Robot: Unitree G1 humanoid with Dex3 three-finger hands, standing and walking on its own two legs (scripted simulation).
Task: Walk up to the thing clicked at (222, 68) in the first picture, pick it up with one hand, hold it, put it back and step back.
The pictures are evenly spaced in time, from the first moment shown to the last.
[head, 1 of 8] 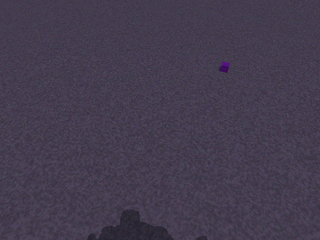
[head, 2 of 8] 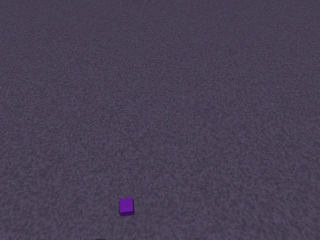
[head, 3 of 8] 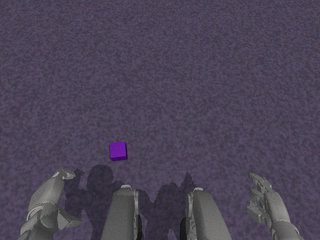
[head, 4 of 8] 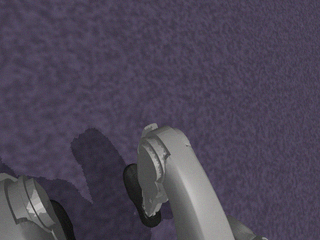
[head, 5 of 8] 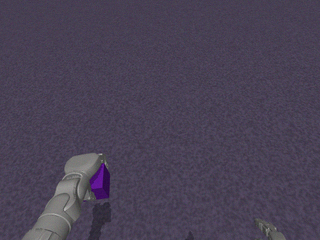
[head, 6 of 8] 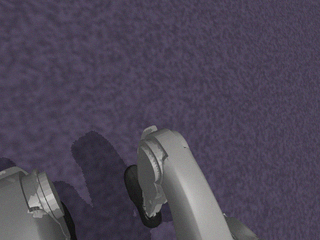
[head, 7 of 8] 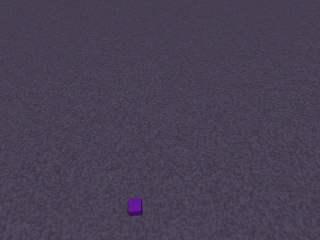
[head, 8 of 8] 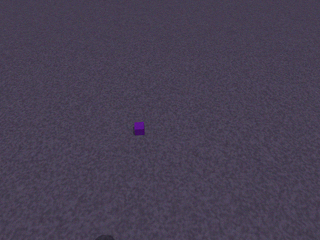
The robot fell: no
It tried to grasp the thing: yes
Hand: left
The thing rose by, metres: 0.67
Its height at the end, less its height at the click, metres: +0.00
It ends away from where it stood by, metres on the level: 0.01
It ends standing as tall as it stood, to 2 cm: yes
